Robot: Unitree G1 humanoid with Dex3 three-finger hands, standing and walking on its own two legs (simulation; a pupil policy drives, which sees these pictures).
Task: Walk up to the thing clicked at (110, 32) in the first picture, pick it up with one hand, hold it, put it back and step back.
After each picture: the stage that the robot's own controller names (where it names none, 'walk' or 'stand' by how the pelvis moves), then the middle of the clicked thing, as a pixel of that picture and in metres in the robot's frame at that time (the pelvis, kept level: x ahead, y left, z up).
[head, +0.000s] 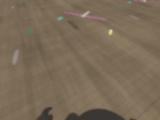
stand; (110, 32) +2.22 -0.59 -0.72
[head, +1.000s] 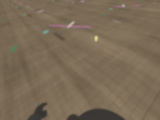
walk; (96, 38) +2.12 -0.07 -0.69
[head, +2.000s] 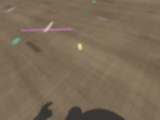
walk; (79, 46) +1.46 +0.31 -0.71
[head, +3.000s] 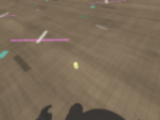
walk; (75, 65) +0.95 +0.32 -0.72
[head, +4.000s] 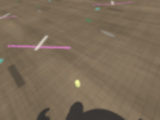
walk; (77, 83) +0.59 +0.23 -0.71
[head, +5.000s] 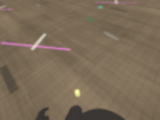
stand; (77, 93) +0.41 +0.17 -0.70
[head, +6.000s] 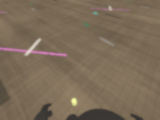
stand; (74, 102) +0.33 +0.16 -0.72
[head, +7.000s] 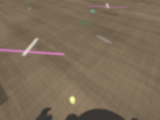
stand; (72, 100) +0.34 +0.20 -0.72
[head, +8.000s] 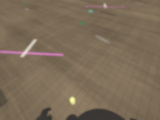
stand; (72, 100) +0.33 +0.20 -0.73
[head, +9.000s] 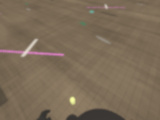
stand; (72, 100) +0.34 +0.20 -0.73
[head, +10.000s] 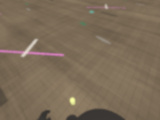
stand; (72, 101) +0.33 +0.20 -0.73
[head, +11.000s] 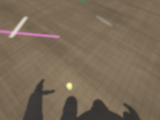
go down; (69, 86) +0.37 +0.19 -0.63
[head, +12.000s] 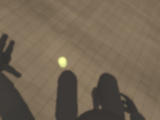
go down; (62, 62) +0.42 +0.22 -0.30
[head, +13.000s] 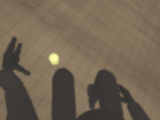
close in; (54, 59) +0.41 +0.24 -0.27
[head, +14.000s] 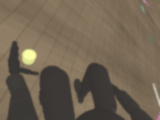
close; (29, 57) +0.40 +0.26 -0.22
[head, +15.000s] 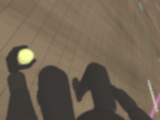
close; (25, 57) +0.39 +0.27 -0.22
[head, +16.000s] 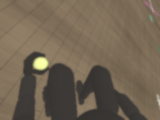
lift; (40, 64) +0.33 +0.25 -0.19
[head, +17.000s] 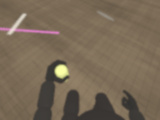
lift; (62, 73) +0.31 +0.18 +0.01
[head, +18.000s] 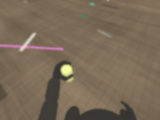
hold; (67, 73) +0.33 +0.16 +0.02
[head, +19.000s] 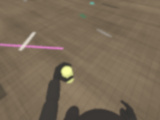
hold; (67, 75) +0.33 +0.16 +0.00
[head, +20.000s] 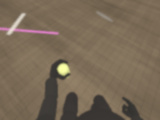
crouch; (64, 71) +0.35 +0.17 -0.05
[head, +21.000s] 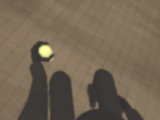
lower; (47, 53) +0.44 +0.24 -0.12
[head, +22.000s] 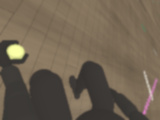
lower; (16, 54) +0.42 +0.27 -0.23
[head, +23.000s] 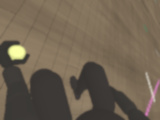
lower; (18, 54) +0.42 +0.28 -0.23
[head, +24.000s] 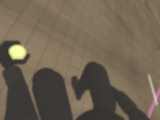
lower; (18, 54) +0.41 +0.29 -0.23
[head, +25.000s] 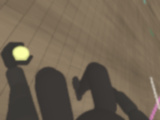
lower; (21, 55) +0.40 +0.28 -0.22
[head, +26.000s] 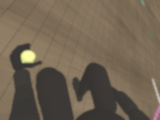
open; (28, 58) +0.40 +0.26 -0.23
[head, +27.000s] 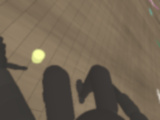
stand; (37, 56) +0.39 +0.25 -0.24
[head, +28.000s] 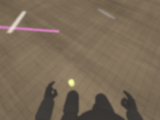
stand; (71, 82) +0.37 +0.18 -0.57
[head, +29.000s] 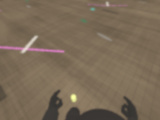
stand; (73, 98) +0.36 +0.17 -0.66
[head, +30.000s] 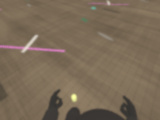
stand; (74, 97) +0.35 +0.17 -0.67
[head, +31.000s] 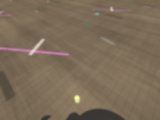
stand; (77, 99) +0.38 +0.15 -0.72
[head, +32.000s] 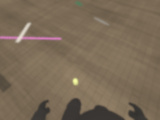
walk; (75, 81) +0.45 +0.16 -0.70
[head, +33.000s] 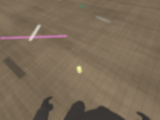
walk; (79, 69) +0.70 +0.20 -0.71
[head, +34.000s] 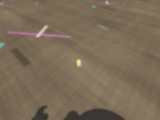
stand; (78, 63) +0.99 +0.18 -0.71
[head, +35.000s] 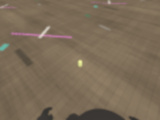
stand; (80, 63) +1.00 +0.17 -0.72
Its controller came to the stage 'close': yes
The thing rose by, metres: 0.72
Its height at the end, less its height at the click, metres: +0.00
